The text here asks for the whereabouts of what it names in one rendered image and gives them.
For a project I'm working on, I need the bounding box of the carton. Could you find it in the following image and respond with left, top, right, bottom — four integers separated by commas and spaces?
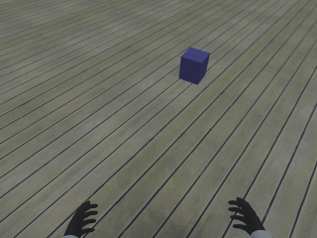
178, 47, 210, 85

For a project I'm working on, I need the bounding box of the right robot hand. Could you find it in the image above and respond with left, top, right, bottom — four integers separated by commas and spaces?
228, 197, 265, 236

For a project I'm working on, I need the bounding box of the left robot hand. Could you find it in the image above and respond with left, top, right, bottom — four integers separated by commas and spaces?
63, 200, 98, 238

